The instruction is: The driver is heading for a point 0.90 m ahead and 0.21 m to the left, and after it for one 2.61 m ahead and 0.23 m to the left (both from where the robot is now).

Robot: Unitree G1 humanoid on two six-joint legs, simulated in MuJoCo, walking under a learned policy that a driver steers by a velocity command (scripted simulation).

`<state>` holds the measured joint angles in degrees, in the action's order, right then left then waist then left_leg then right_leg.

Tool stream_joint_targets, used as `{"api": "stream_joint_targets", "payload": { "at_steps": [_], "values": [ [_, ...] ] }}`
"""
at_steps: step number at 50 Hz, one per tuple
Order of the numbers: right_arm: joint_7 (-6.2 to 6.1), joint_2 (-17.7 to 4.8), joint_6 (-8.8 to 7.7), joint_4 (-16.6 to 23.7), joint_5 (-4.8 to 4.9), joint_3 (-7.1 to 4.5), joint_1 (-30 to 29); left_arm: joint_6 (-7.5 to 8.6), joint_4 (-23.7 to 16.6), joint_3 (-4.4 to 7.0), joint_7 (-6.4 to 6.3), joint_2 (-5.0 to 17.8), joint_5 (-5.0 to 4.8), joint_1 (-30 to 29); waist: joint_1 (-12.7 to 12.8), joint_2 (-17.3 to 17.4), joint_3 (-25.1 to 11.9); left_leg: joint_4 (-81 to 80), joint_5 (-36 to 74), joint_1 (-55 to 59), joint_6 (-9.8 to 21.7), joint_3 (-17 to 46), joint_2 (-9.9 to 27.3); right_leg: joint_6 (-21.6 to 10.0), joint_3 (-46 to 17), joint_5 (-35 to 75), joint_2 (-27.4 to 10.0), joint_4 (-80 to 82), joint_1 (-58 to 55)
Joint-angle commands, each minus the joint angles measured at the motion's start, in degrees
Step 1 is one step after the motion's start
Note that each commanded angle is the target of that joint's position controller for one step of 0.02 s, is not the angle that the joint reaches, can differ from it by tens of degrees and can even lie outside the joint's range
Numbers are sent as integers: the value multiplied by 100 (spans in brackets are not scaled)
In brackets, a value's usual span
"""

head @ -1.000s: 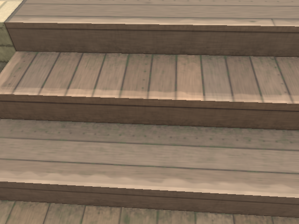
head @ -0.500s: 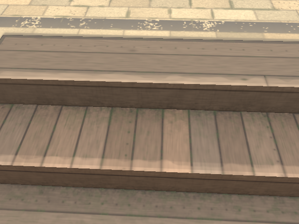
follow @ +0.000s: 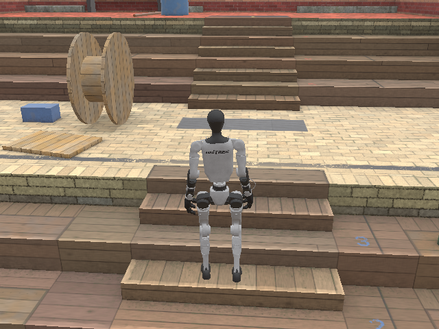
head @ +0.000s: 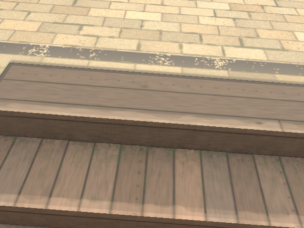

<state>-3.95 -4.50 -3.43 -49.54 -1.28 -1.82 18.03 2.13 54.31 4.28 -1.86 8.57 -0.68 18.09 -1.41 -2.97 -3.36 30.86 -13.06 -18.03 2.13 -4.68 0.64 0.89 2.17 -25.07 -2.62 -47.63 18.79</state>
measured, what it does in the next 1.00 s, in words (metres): climbs: right foot, then left foot 0.15 m higher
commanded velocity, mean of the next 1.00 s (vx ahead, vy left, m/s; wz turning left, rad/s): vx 0.32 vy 0.00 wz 0.00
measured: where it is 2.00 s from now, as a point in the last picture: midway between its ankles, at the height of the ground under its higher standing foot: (95, 119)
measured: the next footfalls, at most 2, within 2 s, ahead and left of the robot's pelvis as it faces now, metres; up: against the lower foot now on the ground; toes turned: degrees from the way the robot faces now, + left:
right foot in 0.18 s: +0.00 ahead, -0.11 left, +0.00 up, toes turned +6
left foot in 0.80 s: +0.30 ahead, +0.27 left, +0.15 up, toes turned +9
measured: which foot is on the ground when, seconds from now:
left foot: down 0.00-0.34, up 0.36-0.78, down 0.80-1.00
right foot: up 0.00-0.16, down 0.18-0.80, up 0.82-1.00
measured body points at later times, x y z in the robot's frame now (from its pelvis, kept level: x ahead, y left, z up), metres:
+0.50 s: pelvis +0.00 +0.01 +0.01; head -0.01 +0.01 +0.46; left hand -0.10 +0.23 -0.13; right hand +0.12 -0.23 -0.11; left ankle -0.04 +0.11 -0.56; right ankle -0.04 -0.11 -0.73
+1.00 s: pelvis +0.21 +0.18 +0.09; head +0.22 +0.20 +0.54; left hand +0.36 +0.42 -0.02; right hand +0.27 -0.06 -0.05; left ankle +0.26 +0.27 -0.58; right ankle +0.18 +0.04 -0.40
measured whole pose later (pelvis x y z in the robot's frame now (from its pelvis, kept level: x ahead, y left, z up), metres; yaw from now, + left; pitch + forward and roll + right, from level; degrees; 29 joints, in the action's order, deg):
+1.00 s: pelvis +0.21 +0.18 +0.09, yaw +0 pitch +2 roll +0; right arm 0.6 -9.2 -2.2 -53.6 -1.8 -3.5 17.9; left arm 5.1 41.3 4.3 0.4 10.9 3.1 10.5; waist 2.2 -2.6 -2.6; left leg 58.3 -26.0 -34.4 3.6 -8.9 2.8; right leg -5.4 -3.9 -0.2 0.3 -106.7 49.1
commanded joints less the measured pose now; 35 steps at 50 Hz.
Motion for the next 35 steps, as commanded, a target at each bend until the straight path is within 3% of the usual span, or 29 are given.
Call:
{"api": "stream_joint_targets", "payload": {
  "at_steps": [1, 3, 5, 7, 9, 10, 12, 15, 17, 18, 19, 20, 21, 22, 23, 24, 26, 29, 33, 34, 35],
  "values": [
    [-13, -240, -4, 238, -77, 153, -35, -269, -38, -93, 37, -212, 119, 503, 315, 991, 411, -1594, 2425, -322, 972, 1358, 1491, 225, -247, -97, -114, -695, -224],
    [-25, -269, 47, 245, -54, 138, 12, -348, 34, -124, -13, -127, 157, 595, 361, 1162, 466, -1546, 1758, -220, 680, 977, 1122, 233, -136, 6, -21, -39, -410],
    [-28, -346, 78, 213, -47, 94, 200, -355, 102, -162, -56, -127, 87, 559, 242, 1264, 473, -1420, 1637, 278, 614, 982, 1010, 122, -51, 85, 80, 1162, -442],
    [-31, -551, 143, 168, 1, -4, 332, -328, 204, -206, -84, -114, 76, 583, 209, 1062, 535, -1205, 1199, 524, 545, 1031, 892, 6, -13, 780, 161, 2584, -669],
    [58, -660, 168, 143, 67, -95, 484, -256, 267, -237, -79, 69, 194, 693, 64, 888, 324, -1444, -1097, 255, 412, 1279, 815, -169, -284, 1171, -17, 2708, -1047],
    [94, -794, 219, 156, 151, -173, 551, -215, 204, -182, -66, 291, 236, 592, -24, 575, 584, -1637, -2063, 146, 413, 1199, 606, -293, -181, 202, 150, 2281, -569],
    [89, -1112, 320, 143, 102, -301, 408, -168, 135, -191, -31, 186, 235, 610, 77, 509, 954, -1642, -3132, 4, 598, 1322, 729, -506, -109, -626, 292, 2068, 96],
    [136, -1061, 354, 158, 77, -334, 76, -104, 134, -237, 6, 19, 253, 975, 297, 472, 988, -1555, -3208, -502, 770, 1322, 771, -797, -245, -660, 290, 2040, -224],
    [194, -943, 313, 364, 126, -319, -602, -75, 230, -186, 13, 175, 230, 1568, 668, -81, 845, -781, -2688, -1304, 576, 745, 416, -1096, -1010, -1257, -50, 2626, -995],
    [240, -734, 269, 538, 166, -267, -1047, -47, 268, -96, -21, 494, 189, 1829, 845, -890, 904, 549, -1638, -1983, 319, 20, -81, -1381, -2304, -2171, -712, 3539, -1371],
    [287, -582, 212, 614, 78, -231, -1092, -28, 253, 28, -77, 888, 170, 1726, 860, -1577, 1036, 2210, -832, -2495, 233, -87, -103, -1855, -3787, -2912, -1504, 4339, -1312],
    [330, -781, 169, 655, -26, -290, -1110, -5, 161, 64, -105, 904, 178, 1357, 735, -1119, 1132, 3704, -881, -3035, 93, 105, 46, -2097, -4042, -2709, -1674, 4442, -1070],
    [364, -731, 134, 738, -58, -296, -1225, 64, 136, 85, -75, 934, 191, 1133, 610, -730, 1030, 5006, -973, -3467, 41, 275, 111, -2140, -3782, -2041, -1599, 4214, -1069],
    [421, -610, 97, 756, -120, -260, -1110, 140, 173, 72, -41, 854, 221, 1154, 473, -278, 774, 5860, -948, -3715, 58, 417, 151, -1990, -3276, -1461, -1377, 3886, -1230],
    [493, -474, 38, 791, -152, -206, -1070, 199, 280, 26, -21, 654, 224, 1311, 416, -26, 572, 6468, -883, -3952, 92, 425, 145, -1862, -2917, -1151, -1191, 3706, -1350],
    [520, -303, 16, 913, -129, -132, -1216, 261, 388, -14, -9, 497, 257, 1569, 481, -170, 527, 7301, -989, -4425, 134, 382, 95, -1831, -2777, -900, -1103, 3619, -1523],
    [478, -150, 38, 1227, -138, 16, -1658, 356, 505, -44, 25, 403, 260, 1890, 610, -141, 651, 8281, -1182, -5516, 240, 509, 170, -1760, -2811, -930, -1156, 3538, -1834],
    [394, -189, 88, 1909, -159, 151, -2637, 519, 575, -39, -49, 425, 277, 2120, 753, -181, 1027, 8519, -1769, -6846, 210, 836, 446, -1641, -2880, -732, -1419, 3563, -2104],
    [346, -412, 161, 2612, -81, 166, -3292, 681, 459, 55, -103, 760, 295, 1671, 642, -625, 1109, 7864, -2004, -6896, 210, 879, 830, -1456, -2462, -707, -1528, 4196, -1592],
    [371, -350, 189, 2852, -133, 237, -3503, 631, 506, 81, -133, 790, 179, 1684, 620, -642, 1092, 7116, -2054, -6498, 291, 938, 995, -1297, -2273, -758, -1374, 4494, -1310],
    [412, -340, 215, 2954, -134, 241, -3508, 600, 463, 95, -147, 831, 182, 1582, 603, -687, 1037, 6730, -1799, -6016, 360, 826, 1060, -1271, -2024, -486, -1357, 4778, -1154]
  ]
}}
